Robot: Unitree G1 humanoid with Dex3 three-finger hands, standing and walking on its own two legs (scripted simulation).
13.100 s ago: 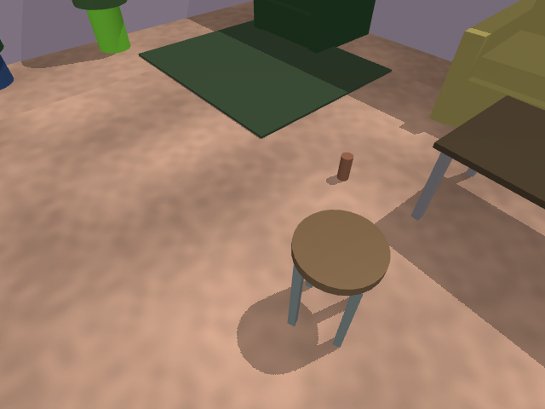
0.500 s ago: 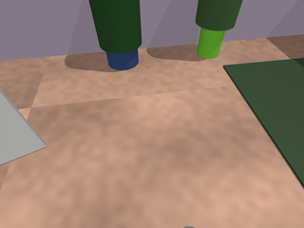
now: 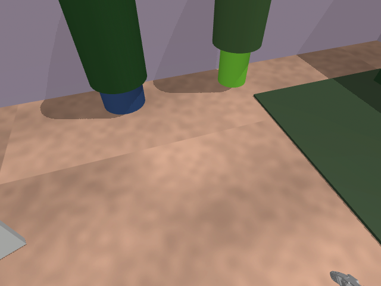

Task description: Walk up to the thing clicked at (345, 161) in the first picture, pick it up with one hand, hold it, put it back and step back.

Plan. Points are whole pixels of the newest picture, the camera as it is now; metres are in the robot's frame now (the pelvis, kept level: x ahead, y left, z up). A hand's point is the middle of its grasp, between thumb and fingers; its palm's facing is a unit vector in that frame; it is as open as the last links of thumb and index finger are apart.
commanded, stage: walk up
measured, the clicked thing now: out of the picture -0.14 -1.34 -0.68
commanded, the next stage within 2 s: none
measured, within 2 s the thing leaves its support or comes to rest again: neither
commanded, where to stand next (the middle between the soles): +0.23 +0.03 m, yaw -114 degrees
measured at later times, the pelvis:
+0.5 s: pelvis +0.17 +0.06 -0.01, yaw -26 degrees
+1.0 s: pelvis +0.26 +0.16 +0.00, yaw -61 degrees
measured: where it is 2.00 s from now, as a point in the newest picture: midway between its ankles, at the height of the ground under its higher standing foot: outside the picture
